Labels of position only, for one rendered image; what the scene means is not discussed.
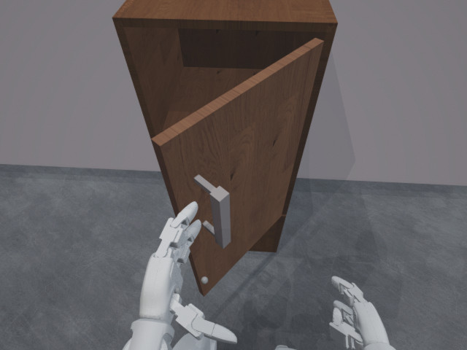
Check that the right robot hand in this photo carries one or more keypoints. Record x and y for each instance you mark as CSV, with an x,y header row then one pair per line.
x,y
363,325

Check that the robot left forearm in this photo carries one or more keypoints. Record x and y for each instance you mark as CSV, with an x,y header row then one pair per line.
x,y
150,334

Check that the left robot hand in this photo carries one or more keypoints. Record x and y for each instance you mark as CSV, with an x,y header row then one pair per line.
x,y
163,276

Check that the left robot thigh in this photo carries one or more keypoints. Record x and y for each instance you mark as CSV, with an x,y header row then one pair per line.
x,y
188,342

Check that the handle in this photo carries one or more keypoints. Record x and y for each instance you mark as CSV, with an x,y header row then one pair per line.
x,y
220,204

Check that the cupboard door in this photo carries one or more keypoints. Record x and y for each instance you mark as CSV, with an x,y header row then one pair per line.
x,y
245,141

